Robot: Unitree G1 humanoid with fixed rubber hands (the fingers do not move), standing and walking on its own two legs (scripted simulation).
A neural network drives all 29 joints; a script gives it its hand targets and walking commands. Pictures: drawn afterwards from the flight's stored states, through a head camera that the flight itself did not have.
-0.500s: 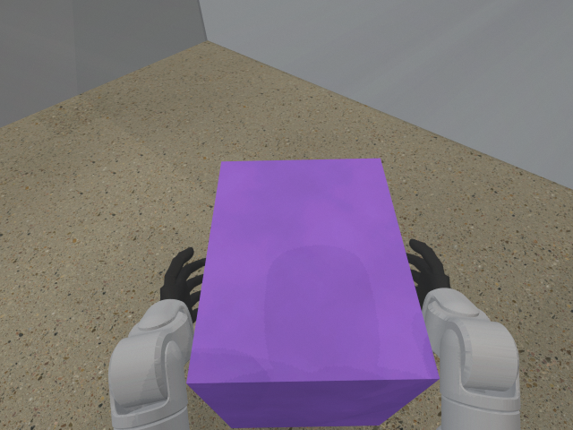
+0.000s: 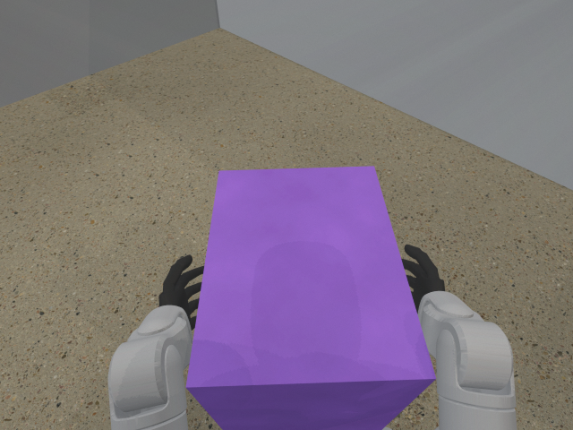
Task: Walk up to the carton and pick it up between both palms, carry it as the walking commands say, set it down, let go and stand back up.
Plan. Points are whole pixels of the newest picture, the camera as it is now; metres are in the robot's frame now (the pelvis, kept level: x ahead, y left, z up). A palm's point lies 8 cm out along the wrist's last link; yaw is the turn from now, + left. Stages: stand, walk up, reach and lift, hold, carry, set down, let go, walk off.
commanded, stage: carry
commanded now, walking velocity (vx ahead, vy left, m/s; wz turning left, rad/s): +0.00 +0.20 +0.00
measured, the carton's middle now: (300, 305) +0.29 +0.01 +0.00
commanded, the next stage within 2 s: none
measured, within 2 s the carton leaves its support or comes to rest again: neither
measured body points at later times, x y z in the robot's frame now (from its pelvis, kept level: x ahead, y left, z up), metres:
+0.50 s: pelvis -0.03 +0.10 +0.00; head -0.02 +0.10 +0.45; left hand +0.24 +0.26 +0.08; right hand +0.24 -0.06 +0.08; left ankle -0.02 +0.26 -0.72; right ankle -0.02 -0.05 -0.73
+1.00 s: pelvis -0.06 +0.20 +0.01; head -0.06 +0.18 +0.46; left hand +0.21 +0.35 +0.08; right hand +0.20 +0.03 +0.06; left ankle -0.06 +0.34 -0.67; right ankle -0.06 +0.10 -0.73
